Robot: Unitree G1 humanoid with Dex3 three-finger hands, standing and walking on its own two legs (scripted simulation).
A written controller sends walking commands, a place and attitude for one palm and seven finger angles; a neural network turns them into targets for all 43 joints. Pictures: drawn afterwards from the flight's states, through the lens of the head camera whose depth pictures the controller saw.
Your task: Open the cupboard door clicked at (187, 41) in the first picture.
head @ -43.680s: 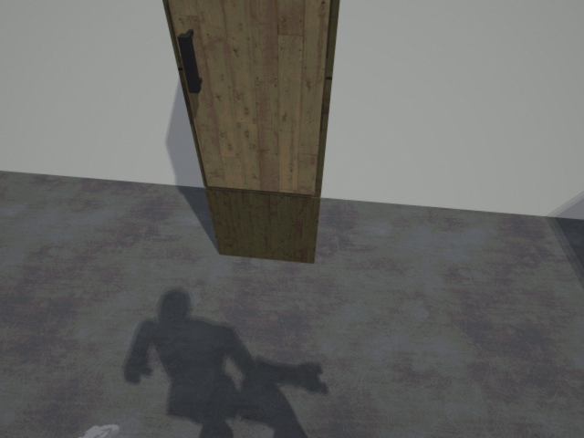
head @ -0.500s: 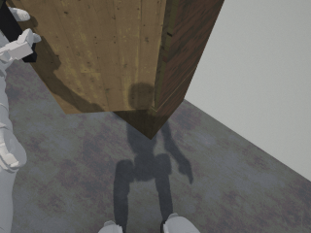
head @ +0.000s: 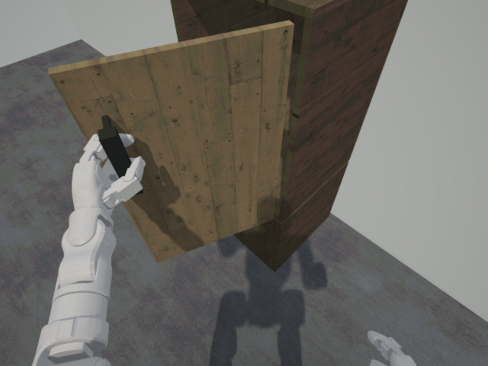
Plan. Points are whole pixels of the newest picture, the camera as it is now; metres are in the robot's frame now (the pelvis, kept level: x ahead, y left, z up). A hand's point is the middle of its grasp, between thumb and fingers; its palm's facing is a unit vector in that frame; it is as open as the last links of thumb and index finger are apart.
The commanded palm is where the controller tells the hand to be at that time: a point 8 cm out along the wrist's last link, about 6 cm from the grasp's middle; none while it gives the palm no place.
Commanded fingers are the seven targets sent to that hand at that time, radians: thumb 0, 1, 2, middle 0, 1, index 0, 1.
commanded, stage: pull the door open along its arc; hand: left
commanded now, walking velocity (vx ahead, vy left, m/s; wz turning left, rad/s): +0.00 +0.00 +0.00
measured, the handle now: (120, 156) +0.44 +0.21 +0.12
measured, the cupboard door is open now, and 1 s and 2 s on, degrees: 68 82 85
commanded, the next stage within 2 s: open thumb and fingers to let go in 0.36 s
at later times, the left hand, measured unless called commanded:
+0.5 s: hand (168, 212) +0.32 +0.11 +0.12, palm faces +0.39 -0.92 +0.00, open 6.4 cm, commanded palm +0.29 +0.16 +0.12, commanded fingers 0.00 0.69 0.81 -0.38 -1.33 -0.38 -1.33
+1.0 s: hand (164, 205) +0.33 +0.12 +0.12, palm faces +0.37 -0.93 +0.00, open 12.9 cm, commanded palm +0.29 +0.16 +0.12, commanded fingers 0.00 -0.50 0.30 -0.25 -0.90 -0.25 -0.90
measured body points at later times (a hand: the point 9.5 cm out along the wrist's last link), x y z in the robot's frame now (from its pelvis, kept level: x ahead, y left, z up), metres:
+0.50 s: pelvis -0.01 -0.03 +0.01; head -0.01 -0.06 +0.46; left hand +0.29 +0.16 +0.12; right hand +0.15 -0.26 -0.10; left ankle -0.02 +0.12 -0.72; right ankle -0.03 -0.13 -0.72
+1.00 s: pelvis -0.03 -0.01 +0.01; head -0.03 -0.03 +0.46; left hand +0.31 +0.17 +0.12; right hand +0.13 -0.23 -0.10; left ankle -0.02 +0.12 -0.72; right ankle -0.03 -0.13 -0.72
